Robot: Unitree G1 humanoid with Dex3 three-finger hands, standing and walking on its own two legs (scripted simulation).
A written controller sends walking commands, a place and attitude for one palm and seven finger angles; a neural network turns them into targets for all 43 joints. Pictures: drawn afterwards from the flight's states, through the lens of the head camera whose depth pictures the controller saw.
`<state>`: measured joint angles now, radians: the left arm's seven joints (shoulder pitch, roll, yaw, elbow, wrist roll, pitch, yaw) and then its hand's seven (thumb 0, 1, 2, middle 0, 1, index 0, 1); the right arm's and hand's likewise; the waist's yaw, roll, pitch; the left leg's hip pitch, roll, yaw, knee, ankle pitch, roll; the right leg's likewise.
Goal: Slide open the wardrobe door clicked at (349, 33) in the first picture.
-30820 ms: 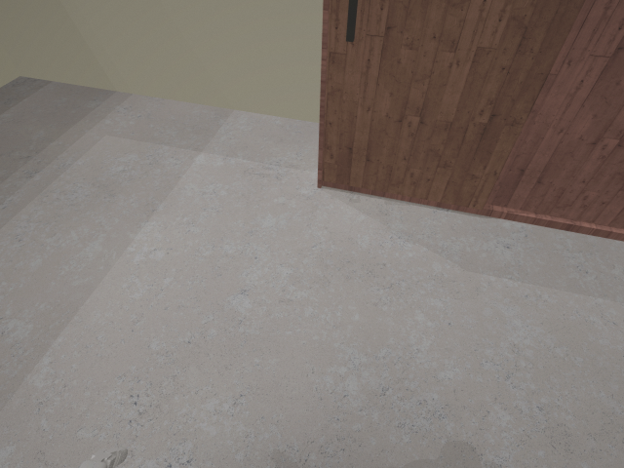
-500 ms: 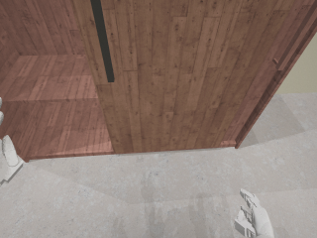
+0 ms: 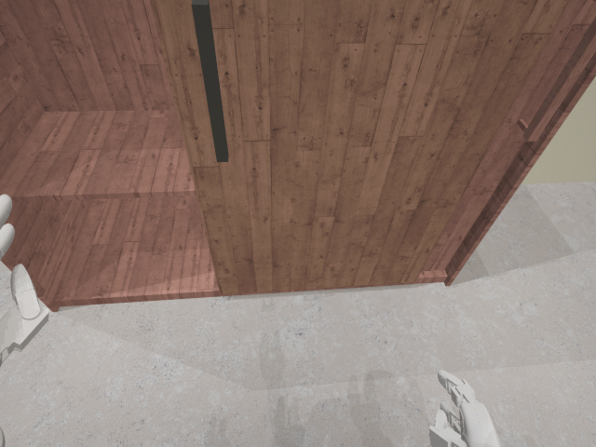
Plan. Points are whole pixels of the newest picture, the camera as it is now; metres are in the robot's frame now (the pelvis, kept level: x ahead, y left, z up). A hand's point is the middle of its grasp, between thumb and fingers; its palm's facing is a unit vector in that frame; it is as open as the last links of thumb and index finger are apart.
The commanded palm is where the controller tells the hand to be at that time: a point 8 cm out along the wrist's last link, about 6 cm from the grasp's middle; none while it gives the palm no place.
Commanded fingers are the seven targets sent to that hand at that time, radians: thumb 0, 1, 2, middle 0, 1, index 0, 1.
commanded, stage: stop stepping back and stand still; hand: left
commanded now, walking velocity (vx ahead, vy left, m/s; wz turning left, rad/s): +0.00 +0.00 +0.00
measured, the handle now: (214, 87) +0.70 +0.23 +0.12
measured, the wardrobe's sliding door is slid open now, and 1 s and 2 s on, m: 0.59 0.59 0.59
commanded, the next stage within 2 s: let the arm hang, fingers relaxed in 0.18 s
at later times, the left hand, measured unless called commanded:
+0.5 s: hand out of the picture +0.11 +0.22 -0.13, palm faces +0.00 -0.95 -0.32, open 7.4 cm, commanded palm none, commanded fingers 0.00 0.90 0.90 -0.20 -0.30 -0.20 -0.30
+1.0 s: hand out of the picture +0.00 +0.19 -0.17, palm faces -0.01 -0.97 -0.24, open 7.4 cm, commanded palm none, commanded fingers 0.00 0.90 0.90 -0.20 -0.30 -0.20 -0.30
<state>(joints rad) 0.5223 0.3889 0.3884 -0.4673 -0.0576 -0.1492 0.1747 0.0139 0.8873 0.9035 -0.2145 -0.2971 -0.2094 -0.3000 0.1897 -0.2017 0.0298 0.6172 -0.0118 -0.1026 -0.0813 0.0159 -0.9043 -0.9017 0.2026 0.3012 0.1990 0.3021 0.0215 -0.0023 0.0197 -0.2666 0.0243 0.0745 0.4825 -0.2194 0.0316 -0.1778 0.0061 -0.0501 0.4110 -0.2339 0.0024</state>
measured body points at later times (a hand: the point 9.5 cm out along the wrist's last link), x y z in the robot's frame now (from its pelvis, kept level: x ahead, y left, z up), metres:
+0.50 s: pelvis -0.03 +0.01 -0.02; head -0.01 -0.01 +0.43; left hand +0.10 +0.27 -0.11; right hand +0.12 -0.24 -0.13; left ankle +0.02 +0.09 -0.74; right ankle -0.01 -0.12 -0.74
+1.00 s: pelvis -0.01 +0.00 +0.00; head +0.02 -0.01 +0.45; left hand +0.00 +0.24 -0.15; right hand +0.00 -0.23 -0.16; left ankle +0.02 +0.09 -0.74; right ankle -0.01 -0.12 -0.74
